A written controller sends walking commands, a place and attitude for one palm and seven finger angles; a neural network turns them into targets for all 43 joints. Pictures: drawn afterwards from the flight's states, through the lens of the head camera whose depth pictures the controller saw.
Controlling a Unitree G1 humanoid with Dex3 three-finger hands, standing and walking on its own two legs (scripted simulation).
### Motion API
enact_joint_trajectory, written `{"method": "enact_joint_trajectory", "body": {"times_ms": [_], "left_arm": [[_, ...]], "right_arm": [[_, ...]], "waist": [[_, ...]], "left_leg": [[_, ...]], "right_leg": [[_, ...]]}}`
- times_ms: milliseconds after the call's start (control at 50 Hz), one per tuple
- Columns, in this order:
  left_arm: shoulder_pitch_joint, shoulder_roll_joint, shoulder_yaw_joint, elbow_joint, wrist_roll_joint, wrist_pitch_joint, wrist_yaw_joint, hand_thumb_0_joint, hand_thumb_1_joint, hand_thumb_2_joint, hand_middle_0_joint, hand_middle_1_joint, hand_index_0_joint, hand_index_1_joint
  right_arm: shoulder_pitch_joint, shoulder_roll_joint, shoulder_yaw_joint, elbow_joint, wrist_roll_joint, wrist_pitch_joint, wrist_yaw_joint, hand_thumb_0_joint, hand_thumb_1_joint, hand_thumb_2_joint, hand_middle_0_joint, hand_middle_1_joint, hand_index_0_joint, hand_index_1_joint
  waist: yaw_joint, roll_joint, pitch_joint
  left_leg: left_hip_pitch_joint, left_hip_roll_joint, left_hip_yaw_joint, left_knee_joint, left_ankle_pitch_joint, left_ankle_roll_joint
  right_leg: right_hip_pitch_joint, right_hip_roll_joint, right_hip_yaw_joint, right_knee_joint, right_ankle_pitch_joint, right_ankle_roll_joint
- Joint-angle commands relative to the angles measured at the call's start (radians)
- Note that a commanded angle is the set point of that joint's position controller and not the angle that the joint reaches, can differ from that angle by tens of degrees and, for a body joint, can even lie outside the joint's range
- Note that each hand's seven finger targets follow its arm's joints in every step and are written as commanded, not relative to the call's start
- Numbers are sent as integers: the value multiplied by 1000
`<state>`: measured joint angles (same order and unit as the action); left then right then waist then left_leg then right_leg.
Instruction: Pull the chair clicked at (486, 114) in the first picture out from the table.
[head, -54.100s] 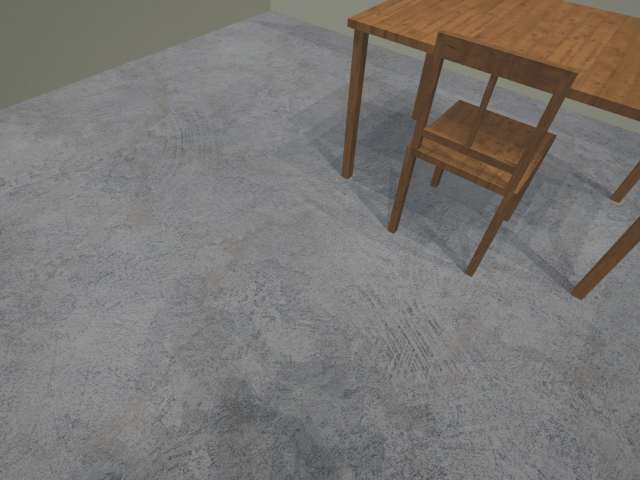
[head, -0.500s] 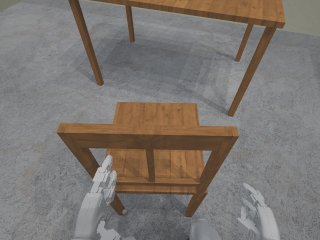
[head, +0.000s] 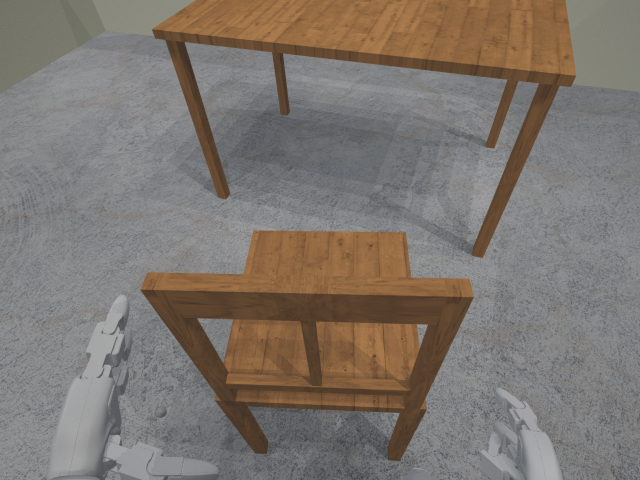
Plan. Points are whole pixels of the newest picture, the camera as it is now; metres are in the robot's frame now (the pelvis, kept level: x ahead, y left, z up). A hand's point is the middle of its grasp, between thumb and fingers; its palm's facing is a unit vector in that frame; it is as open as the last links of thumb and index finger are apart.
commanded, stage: draw the hand back to the body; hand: left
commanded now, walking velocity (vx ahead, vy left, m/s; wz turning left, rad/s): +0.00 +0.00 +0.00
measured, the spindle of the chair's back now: (312, 352) +0.31 +0.04 -0.07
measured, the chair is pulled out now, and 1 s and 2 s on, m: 0.67 0.67 0.67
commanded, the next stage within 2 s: step back with the hand held close in 0.92 s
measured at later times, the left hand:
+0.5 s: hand (20, 334) +0.20 +0.25 +0.20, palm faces +0.47 -0.77 -0.44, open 10.0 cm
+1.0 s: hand out of the picture +0.21 +0.27 +0.21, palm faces +0.49 -0.76 -0.43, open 7.4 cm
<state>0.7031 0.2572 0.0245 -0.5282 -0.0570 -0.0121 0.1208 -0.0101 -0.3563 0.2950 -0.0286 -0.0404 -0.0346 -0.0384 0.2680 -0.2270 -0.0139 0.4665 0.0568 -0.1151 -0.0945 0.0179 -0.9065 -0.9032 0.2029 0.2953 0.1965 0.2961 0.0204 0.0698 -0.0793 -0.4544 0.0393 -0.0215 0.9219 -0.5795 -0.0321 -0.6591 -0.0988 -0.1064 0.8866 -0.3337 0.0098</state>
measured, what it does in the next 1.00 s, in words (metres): stands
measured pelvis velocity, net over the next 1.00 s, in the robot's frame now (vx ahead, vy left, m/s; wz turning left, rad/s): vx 0.02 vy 0.01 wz -0.03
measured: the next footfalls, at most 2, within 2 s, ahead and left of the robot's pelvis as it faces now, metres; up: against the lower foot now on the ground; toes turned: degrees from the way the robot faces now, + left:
none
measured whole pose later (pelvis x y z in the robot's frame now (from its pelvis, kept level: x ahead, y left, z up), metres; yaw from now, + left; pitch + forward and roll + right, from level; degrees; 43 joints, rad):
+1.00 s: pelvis +0.02 +0.01 +0.05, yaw -1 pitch -4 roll -1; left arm 0.51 0.34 0.35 -0.45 -0.05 -0.08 0.18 0.02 0.88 0.90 -0.21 -0.30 -0.21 -0.30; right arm 0.19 -0.23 -0.02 0.67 0.03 -0.19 -0.07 0.02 -0.91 -0.90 0.20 0.30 0.20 0.30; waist 0.07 0.08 0.04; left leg -0.02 0.04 0.02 0.47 -0.39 -0.02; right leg -0.24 -0.07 -0.10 0.48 -0.17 0.02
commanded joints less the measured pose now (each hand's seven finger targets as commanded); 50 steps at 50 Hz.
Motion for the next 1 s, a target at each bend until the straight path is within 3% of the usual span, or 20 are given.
{"method": "enact_joint_trajectory", "body": {"times_ms": [0, 40, 80, 120, 180, 320, 380, 460, 500, 520, 560, 600, 660, 680, 720, 780, 860, 900, 940, 980], "left_arm": [[-50, 130, 108, -249, 27, -52, 70, 0, -43, 445, -70, -105, -70, -105], [-61, 124, 115, -228, 29, -56, 75, 0, 30, 480, -80, -120, -80, -120], [-80, 157, 163, -201, 31, -58, 83, 0, 102, 515, -90, -135, -90, -135], [-98, 136, 167, -183, 26, -69, 80, 0, 175, 550, -100, -150, -100, -150], [-115, 171, 227, -166, 28, -79, 80, 0, 284, 603, -115, -173, -115, -173], [-170, 207, 328, -161, 16, -104, 75, 0, 538, 725, -150, -225, -150, -225], [-193, 250, 393, -167, 16, -111, 78, 0, 646, 777, -165, -247, -165, -247], [-242, 266, 439, -159, 7, -123, 80, 0, 791, 848, -185, -278, -185, -278], [-278, 288, 472, -163, 8, -128, 83, 0, 864, 882, -195, -293, -195, -293], [-269, 295, 491, -132, 3, -128, 86, 0, 900, 900, -200, -300, -200, -300], [-240, 240, 446, -82, 2, -125, 75, 0, 900, 900, -200, -300, -200, -300], [-231, 213, 418, -65, 0, -124, 66, 0, 900, 900, -200, -300, -200, -300], [-240, 253, 441, -113, 3, -135, 69, 0, 900, 900, -200, -300, -200, -300], [-252, 278, 459, -140, 5, -137, 72, 0, 900, 900, -200, -300, -200, -300], [-229, 273, 457, -137, 8, -138, 77, 0, 900, 900, -200, -300, -200, -300], [-252, 302, 484, -170, 11, -140, 80, 0, 900, 900, -200, -300, -200, -300], [-240, 267, 461, -129, 8, -138, 79, 0, 900, 900, -200, -300, -200, -300], [-257, 256, 449, -124, 10, -137, 76, 0, 900, 900, -200, -300, -200, -300], [-247, 244, 439, -105, 6, -135, 73, 0, 900, 900, -200, -300, -200, -300], [-268, 269, 458, -123, 7, -134, 72, 0, 900, 900, -200, -300, -200, -300]], "right_arm": [[-118, -94, -26, -142, -17, -72, -23, 0, -900, -900, 200, 300, 200, 300], [-128, -93, -23, -117, -19, -87, -22, 0, -900, -900, 200, 300, 200, 300], [-136, -95, -25, -91, -20, -99, -22, 0, -900, -900, 200, 300, 200, 300], [-147, -92, -21, -78, -21, -107, -17, 0, -900, -900, 200, 300, 200, 300], [-157, -94, -24, -54, -22, -117, -8, 0, -900, -900, 200, 300, 200, 300], [-174, -92, -26, -26, -27, -129, 8, 0, -900, -900, 200, 300, 200, 300], [-181, -94, -29, -9, -28, -133, 12, 0, -900, -900, 200, 300, 200, 300], [-180, -95, -33, 10, -28, -132, 14, 0, -900, -900, 200, 300, 200, 300], [-182, -94, -30, 20, -27, -138, 15, 0, -900, -900, 200, 300, 200, 300], [-185, -97, -33, 28, -28, -137, 14, 0, -900, -900, 200, 300, 200, 300], [-190, -99, -40, 30, -27, -132, 18, 0, -900, -900, 200, 300, 200, 300], [-193, -101, -43, 34, -25, -125, 22, 0, -900, -900, 200, 300, 200, 300], [-197, -108, -50, 29, -28, -123, 23, 0, -900, -900, 200, 300, 200, 300], [-202, -112, -48, 30, -28, -129, 23, 0, -900, -900, 200, 300, 200, 300], [-199, -105, -47, 35, -30, -134, 21, 0, -900, -900, 200, 300, 200, 300], [-200, -106, -45, 37, -30, -138, 19, 0, -900, -900, 200, 300, 200, 300], [-199, -101, -45, 43, -29, -132, 18, 0, -900, -900, 200, 300, 200, 300], [-199, -99, -43, 44, -29, -133, 19, 0, -900, -900, 200, 300, 200, 300], [-199, -103, -44, 42, -29, -127, 21, 0, -900, -900, 200, 300, 200, 300], [-205, -109, -45, 38, -28, -129, 22, 0, -900, -900, 200, 300, 200, 300]], "waist": [[11, -40, -66], [17, -23, -35], [24, -34, -5], [26, -43, 18], [37, -19, 40], [44, -43, 34], [51, -8, 25], [50, -16, 20], [54, 31, 27], [55, -5, 42], [51, -53, 50], [49, -53, 65], [56, -40, 22], [57, 3, 4], [60, -12, 12], [60, 26, -5], [57, 1, 29], [54, 20, 53], [54, -8, 53], [53, -2, 42]], "left_leg": [[-36, -14, 9, -252, 299, 33], [8, -12, 9, -286, 331, 33], [28, -9, 7, -316, 348, 31], [53, -11, 6, -352, 347, 31], [84, -8, 9, -390, 374, 29], [159, -6, 18, -458, 429, 31], [188, -2, 21, -478, 466, 28], [225, -1, 27, -501, 485, 31], [231, -3, 29, -514, 493, 28], [231, 2, 23, -521, 500, 28], [234, 2, 29, -521, 505, 35], [229, 1, 32, -526, 495, 37], [250, 2, 30, -530, 506, 40], [252, -1, 28, -534, 502, 35], [260, 3, 25, -536, 533, 34], [265, 4, 26, -540, 535, 28], [259, 6, 30, -544, 535, 29], [251, 5, 30, -549, 520, 28], [251, 6, 30, -551, 512, 31], [255, 8, 25, -555, 495, 29]], "right_leg": [[373, 1, 18, -203, 115, -25], [392, 3, 12, -227, 140, -25], [423, 6, 13, -257, 155, -29], [438, 10, 11, -277, 148, -26], [474, 14, 17, -312, 171, -31], [540, 24, 25, -366, 226, -28], [567, 25, 31, -386, 257, -32], [581, 25, 29, -407, 271, -29], [591, 24, 31, -418, 271, -31], [588, 26, 25, -415, 272, -31], [586, 25, 24, -427, 281, -26], [583, 25, 27, -440, 274, -26], [598, 23, 31, -435, 278, -25], [612, 22, 35, -435, 271, -27], [612, 23, 30, -433, 291, -30], [627, 23, 34, -440, 290, -32], [615, 26, 32, -446, 291, -32], [606, 27, 34, -454, 277, -33], [602, 28, 32, -451, 269, -30], [601, 29, 35, -450, 248, -29]]}}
